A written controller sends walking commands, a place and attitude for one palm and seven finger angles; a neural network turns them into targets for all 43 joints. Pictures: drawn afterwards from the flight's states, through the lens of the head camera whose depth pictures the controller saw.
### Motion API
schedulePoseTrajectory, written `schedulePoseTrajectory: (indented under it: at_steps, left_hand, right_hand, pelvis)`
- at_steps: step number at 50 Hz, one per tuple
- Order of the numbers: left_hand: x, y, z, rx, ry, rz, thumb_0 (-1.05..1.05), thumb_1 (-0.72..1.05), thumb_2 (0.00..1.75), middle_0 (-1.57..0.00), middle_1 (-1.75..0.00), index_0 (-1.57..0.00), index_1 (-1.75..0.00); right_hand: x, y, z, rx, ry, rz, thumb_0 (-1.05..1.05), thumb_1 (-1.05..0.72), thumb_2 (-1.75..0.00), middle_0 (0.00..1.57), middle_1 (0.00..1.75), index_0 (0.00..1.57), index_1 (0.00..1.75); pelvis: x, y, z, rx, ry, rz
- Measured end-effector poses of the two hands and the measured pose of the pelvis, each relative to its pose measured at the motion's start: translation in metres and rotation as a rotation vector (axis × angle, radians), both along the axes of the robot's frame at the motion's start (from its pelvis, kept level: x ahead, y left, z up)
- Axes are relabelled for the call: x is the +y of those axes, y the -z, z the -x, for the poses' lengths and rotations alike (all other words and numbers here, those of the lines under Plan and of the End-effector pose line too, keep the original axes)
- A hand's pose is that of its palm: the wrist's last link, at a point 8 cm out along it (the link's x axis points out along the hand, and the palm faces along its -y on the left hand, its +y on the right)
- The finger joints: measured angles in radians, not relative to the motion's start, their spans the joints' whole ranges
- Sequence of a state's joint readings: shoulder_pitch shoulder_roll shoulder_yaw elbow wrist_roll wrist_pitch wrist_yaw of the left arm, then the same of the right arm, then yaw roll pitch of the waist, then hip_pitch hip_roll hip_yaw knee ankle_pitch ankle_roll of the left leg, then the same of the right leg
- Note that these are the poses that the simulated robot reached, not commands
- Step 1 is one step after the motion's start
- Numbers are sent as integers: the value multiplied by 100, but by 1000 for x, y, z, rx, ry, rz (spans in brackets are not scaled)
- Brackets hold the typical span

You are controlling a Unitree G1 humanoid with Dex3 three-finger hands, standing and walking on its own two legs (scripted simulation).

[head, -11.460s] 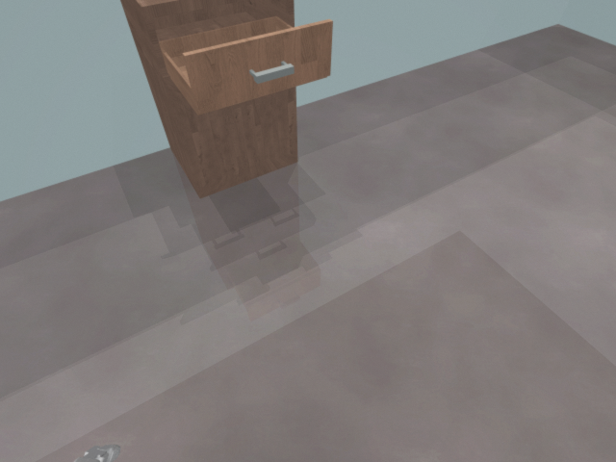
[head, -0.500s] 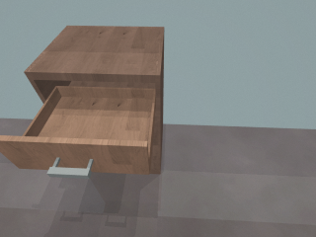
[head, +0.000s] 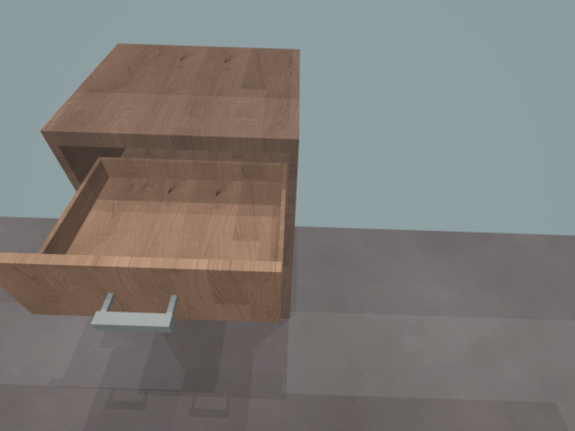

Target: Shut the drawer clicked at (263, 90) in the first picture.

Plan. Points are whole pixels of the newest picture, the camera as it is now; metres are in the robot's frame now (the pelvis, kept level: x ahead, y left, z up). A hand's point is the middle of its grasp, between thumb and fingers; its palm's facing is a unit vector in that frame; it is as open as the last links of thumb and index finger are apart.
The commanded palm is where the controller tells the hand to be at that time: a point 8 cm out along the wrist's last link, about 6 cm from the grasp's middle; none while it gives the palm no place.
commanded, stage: look again from close up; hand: left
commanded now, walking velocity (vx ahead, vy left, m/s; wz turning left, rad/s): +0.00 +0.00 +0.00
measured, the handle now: (138, 310) +0.32 +0.28 -0.08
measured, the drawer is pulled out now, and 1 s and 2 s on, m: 0.30 0.30 0.30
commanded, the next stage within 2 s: shuffle to correct the standing spot in 0.08 s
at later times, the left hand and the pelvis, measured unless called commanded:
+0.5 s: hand out of the picture -0.02 +0.20 -0.18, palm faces +0.02 -0.98 -0.20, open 7.4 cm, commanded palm none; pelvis +0.01 +0.03 +0.00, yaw -1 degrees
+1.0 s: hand out of the picture +0.01 +0.20 -0.18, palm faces +0.02 -0.98 -0.19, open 7.3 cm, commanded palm none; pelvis +0.01 +0.03 -0.01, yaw +0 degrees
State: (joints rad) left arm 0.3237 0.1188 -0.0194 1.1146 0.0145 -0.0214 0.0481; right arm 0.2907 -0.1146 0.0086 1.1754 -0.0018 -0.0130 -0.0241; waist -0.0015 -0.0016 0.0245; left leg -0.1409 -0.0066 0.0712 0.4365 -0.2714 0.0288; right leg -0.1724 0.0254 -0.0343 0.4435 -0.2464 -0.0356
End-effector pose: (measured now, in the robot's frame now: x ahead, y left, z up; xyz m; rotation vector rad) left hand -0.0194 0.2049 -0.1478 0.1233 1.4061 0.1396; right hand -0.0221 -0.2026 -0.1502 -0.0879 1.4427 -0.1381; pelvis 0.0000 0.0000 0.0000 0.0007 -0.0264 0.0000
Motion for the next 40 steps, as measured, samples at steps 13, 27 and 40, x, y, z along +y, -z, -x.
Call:
schedulePoseTrajectory:
  at_steps: [13, 27, 40]
  left_hand:
    - [19, 2, 5, 5, -7, 1, 0, 91, 90, -20, -30, -20, -30]
    - [46, 1, -1, 46, -9, -28, 0, 91, 90, -20, -30, -20, -30]
    - [37, 2, -26, 4, 7, -15, 0, 91, 90, -20, -30, -20, -30]
  right_hand:
    - [5, -2, -15, -50, -17, 36, 1, -92, -90, 20, 30, 20, 30]
    - [21, 1, -9, -4, -2, 41, 0, -91, -90, 20, 30, 20, 30]
    - [31, 2, -13, -6, 16, 18, 0, -91, -90, 20, 30, 20, 30]
  pelvis:
    - [19, 1, 0, -8, 5, 1]
    - [36, 4, -15, -4, 10, -3]
    - [34, 3, -20, -8, 18, -3]
